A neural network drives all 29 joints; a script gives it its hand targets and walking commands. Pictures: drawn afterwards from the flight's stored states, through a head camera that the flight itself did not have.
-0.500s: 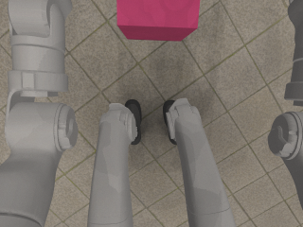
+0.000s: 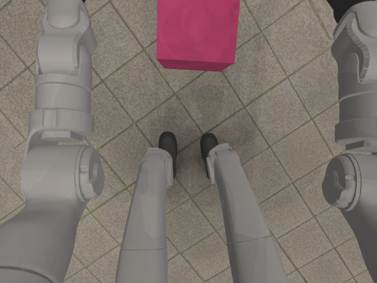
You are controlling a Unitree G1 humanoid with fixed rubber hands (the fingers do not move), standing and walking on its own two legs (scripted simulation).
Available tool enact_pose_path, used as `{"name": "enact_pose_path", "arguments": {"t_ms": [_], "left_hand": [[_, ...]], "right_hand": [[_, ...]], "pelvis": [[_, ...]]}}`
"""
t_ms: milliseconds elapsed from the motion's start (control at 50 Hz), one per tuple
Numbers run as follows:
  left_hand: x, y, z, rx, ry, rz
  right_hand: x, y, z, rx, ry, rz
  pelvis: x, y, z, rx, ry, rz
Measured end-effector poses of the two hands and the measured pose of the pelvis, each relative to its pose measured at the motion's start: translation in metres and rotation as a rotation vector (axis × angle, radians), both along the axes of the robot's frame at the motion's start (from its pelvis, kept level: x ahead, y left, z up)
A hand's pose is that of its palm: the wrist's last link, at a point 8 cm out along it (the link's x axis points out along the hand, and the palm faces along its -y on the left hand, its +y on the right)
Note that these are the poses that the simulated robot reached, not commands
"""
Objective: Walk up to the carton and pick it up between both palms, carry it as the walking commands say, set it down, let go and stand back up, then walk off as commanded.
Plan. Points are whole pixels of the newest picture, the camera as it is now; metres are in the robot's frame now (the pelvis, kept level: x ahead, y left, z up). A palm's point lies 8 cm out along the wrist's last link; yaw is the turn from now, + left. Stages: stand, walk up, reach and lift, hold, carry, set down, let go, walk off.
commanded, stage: let go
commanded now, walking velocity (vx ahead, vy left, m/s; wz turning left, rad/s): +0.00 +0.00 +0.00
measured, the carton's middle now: (195, 26) +0.60 -0.05 -0.53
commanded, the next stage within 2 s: stand in 1.28 s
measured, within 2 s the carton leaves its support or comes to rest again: neither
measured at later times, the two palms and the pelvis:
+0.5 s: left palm (33, 132) +0.37 +0.17 +0.00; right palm out of the picture +0.31 -0.27 +0.01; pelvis +0.05 -0.01 +0.07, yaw +0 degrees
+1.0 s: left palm out of the picture +0.28 +0.28 +0.04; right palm out of the picture +0.28 -0.19 +0.05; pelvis +0.11 +0.05 +0.11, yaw +0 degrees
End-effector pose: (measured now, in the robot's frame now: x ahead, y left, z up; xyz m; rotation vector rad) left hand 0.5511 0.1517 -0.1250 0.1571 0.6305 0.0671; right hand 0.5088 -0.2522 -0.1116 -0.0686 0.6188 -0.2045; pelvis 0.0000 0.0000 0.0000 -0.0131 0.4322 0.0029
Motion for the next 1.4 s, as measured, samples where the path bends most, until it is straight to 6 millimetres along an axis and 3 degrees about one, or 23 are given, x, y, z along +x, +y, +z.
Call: {"name": "enact_pose_path", "arguments": {"t_ms": [60,140,240,300,400,480,560,660,760,840,960,1120,1260,1400], "left_hand": [[-0.022,0.007,-0.005,0.035,0.017,0.000],[-0.079,0.013,-0.010,0.058,0.128,0.000],[-0.144,0.022,0.017,0.062,0.192,0.022],[-0.159,0.026,0.042,0.071,0.159,0.019],[-0.167,0.018,0.090,0.033,0.106,-0.018],[-0.177,0.014,0.121,0.005,0.080,-0.049],[-0.198,0.029,0.126,0.011,0.116,-0.050],[-0.245,0.063,0.127,0.024,0.172,-0.014],[-0.282,0.091,0.131,0.016,0.224,0.023],[-0.287,0.107,0.145,0.020,0.196,0.025],[-0.277,0.123,0.165,0.015,0.124,0.029],[-0.275,0.124,0.157,0.001,0.191,0.001],[-0.271,0.120,0.157,0.007,0.189,-0.013],[-0.270,0.132,0.157,0.103,0.178,0.000]], "right_hand": [[-0.020,0.002,-0.005,-0.050,0.052,0.061],[-0.067,0.002,-0.008,-0.075,0.175,0.131],[-0.122,0.001,0.020,-0.055,0.236,0.173],[-0.139,-0.006,0.049,-0.067,0.192,0.164],[-0.165,-0.015,0.101,-0.057,0.142,0.110],[-0.193,-0.015,0.124,-0.024,0.147,0.059],[-0.218,-0.001,0.129,-0.021,0.180,0.067],[-0.250,0.024,0.130,-0.030,0.240,0.094],[-0.256,0.035,0.139,-0.036,0.245,0.103],[-0.240,0.041,0.154,-0.060,0.176,0.123],[-0.224,0.058,0.164,-0.054,0.124,0.148],[-0.244,0.081,0.151,0.005,0.192,0.116],[-0.266,0.075,0.142,0.004,0.258,0.072],[-0.263,0.055,0.138,-0.050,0.239,0.048]], "pelvis": [[0.002,-0.004,0.004,0.005,-0.012,0.007],[0.010,-0.008,0.015,0.009,-0.060,0.022],[0.017,-0.013,0.032,0.015,-0.149,0.025],[0.018,-0.014,0.038,0.019,-0.177,0.020],[0.033,-0.016,0.049,0.023,-0.149,0.005],[0.048,-0.015,0.063,0.016,-0.206,-0.005],[0.060,-0.012,0.074,0.004,-0.284,-0.021],[0.077,-0.004,0.089,0.001,-0.358,-0.015],[0.091,0.010,0.099,-0.002,-0.400,0.003],[0.099,0.024,0.103,-0.006,-0.426,0.007],[0.110,0.041,0.106,-0.010,-0.471,0.003],[0.116,0.054,0.107,-0.017,-0.544,-0.027],[0.112,0.056,0.105,-0.016,-0.559,-0.041],[0.114,0.050,0.103,-0.004,-0.513,-0.029]]}}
